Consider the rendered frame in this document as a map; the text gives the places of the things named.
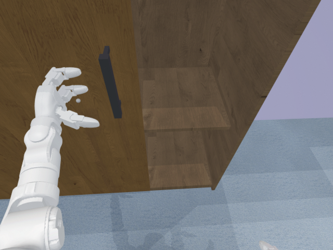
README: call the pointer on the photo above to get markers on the robot left forearm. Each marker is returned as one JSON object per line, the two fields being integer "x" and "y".
{"x": 38, "y": 179}

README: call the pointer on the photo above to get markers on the wardrobe door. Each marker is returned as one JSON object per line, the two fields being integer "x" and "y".
{"x": 36, "y": 35}

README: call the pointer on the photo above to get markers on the robot left hand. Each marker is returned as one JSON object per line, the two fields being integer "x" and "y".
{"x": 48, "y": 99}

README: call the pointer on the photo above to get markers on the robot left upper arm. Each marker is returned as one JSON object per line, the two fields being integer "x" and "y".
{"x": 33, "y": 229}

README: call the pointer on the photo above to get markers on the handle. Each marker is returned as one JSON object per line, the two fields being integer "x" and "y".
{"x": 106, "y": 68}

